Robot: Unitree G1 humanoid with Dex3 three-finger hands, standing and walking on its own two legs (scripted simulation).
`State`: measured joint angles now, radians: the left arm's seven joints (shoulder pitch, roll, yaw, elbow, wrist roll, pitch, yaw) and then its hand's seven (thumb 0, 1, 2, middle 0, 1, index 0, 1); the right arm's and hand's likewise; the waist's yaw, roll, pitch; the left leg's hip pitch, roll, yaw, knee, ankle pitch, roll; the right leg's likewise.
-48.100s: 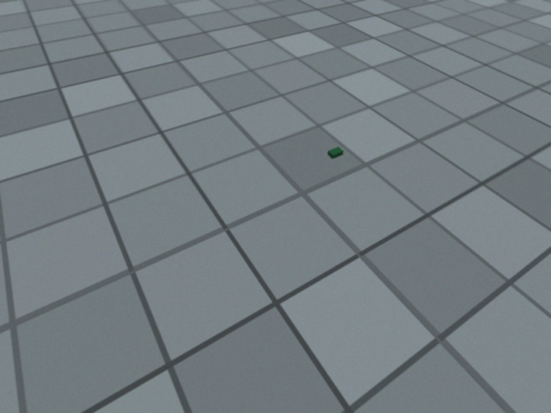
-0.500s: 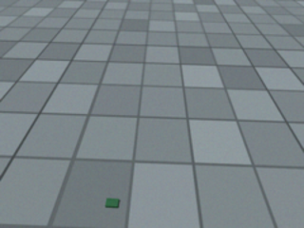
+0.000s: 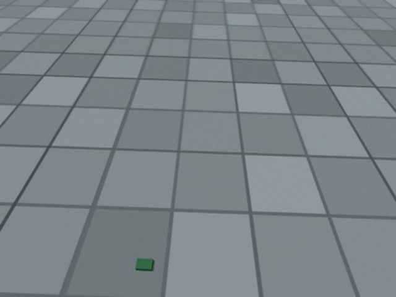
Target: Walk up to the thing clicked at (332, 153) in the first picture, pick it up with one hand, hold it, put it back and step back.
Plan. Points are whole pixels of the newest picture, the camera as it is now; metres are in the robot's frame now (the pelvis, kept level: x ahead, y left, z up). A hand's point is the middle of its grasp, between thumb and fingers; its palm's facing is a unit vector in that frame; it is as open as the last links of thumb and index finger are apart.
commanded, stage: stand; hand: left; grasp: from above
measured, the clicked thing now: (144, 264) +0.42 +0.25 -0.77
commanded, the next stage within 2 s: step back in 0.48 s
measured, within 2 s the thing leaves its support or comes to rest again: neither
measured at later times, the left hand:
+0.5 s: hand out of the picture +0.07 +0.25 -0.16, palm faces +0.00 -0.94 -0.34, open 7.4 cm
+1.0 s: hand out of the picture +0.05 +0.30 -0.18, palm faces -0.04 -0.93 -0.37, open 7.4 cm
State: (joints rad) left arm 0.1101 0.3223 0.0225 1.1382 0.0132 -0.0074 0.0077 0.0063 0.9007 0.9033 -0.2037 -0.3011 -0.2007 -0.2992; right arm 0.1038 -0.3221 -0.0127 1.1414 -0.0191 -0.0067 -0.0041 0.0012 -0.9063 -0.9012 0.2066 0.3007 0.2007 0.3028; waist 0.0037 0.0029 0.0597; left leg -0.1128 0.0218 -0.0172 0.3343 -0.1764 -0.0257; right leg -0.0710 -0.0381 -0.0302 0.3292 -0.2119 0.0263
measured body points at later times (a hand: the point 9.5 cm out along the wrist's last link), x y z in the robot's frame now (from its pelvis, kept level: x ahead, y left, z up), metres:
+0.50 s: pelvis +0.00 +0.00 +0.00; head +0.01 +0.00 +0.45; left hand +0.07 +0.29 -0.13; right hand +0.07 -0.30 -0.14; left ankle +0.01 +0.14 -0.75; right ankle -0.02 -0.13 -0.75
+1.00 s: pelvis -0.08 +0.04 -0.02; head +0.00 +0.06 +0.42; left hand +0.05 +0.35 -0.15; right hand +0.00 -0.27 -0.13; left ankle -0.04 +0.13 -0.75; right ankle -0.12 -0.11 -0.67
